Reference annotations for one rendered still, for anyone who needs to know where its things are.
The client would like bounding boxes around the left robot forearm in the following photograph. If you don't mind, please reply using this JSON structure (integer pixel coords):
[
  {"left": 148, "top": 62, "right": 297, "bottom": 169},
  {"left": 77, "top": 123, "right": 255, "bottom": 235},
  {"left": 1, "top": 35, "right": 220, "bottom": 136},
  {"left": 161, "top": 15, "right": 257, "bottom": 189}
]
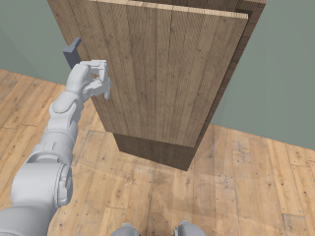
[{"left": 10, "top": 90, "right": 84, "bottom": 204}]

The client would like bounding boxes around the left robot shin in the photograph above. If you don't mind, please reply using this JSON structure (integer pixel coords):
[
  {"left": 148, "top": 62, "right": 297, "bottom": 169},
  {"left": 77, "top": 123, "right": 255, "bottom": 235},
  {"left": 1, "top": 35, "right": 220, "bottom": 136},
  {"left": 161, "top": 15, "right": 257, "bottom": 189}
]
[{"left": 121, "top": 222, "right": 132, "bottom": 227}]

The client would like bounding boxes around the robot shin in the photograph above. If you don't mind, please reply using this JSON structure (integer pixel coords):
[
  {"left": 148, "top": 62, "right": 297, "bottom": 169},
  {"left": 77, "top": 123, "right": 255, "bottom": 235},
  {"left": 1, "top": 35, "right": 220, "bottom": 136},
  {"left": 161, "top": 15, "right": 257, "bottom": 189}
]
[
  {"left": 179, "top": 220, "right": 189, "bottom": 225},
  {"left": 121, "top": 222, "right": 132, "bottom": 227}
]

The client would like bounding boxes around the right robot shin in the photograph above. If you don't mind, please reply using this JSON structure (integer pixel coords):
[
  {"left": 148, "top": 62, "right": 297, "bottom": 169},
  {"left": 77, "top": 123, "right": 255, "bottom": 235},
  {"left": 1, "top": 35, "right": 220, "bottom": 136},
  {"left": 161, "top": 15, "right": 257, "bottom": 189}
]
[{"left": 179, "top": 220, "right": 189, "bottom": 225}]

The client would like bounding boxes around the handle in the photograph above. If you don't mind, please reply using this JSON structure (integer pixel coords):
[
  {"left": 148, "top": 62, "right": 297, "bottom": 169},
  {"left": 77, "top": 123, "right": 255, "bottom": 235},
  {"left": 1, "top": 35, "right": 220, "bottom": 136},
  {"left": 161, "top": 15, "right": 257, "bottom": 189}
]
[{"left": 62, "top": 36, "right": 95, "bottom": 79}]

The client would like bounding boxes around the robot left hand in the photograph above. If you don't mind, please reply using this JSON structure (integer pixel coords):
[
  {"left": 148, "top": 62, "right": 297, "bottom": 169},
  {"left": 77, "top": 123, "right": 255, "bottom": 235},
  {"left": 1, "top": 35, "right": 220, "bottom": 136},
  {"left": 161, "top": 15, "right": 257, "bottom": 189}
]
[{"left": 65, "top": 60, "right": 111, "bottom": 103}]

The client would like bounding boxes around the left robot upper arm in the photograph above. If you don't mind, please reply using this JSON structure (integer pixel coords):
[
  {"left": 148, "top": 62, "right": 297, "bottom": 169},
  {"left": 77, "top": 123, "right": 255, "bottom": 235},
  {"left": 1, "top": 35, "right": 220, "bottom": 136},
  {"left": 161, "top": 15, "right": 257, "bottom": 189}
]
[{"left": 0, "top": 162, "right": 74, "bottom": 236}]

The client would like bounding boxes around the cupboard door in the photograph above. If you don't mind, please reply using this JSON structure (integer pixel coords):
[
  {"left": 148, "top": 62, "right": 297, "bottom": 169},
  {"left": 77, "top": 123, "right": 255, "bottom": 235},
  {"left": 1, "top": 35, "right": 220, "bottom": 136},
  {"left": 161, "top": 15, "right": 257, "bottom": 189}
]
[{"left": 46, "top": 0, "right": 248, "bottom": 148}]

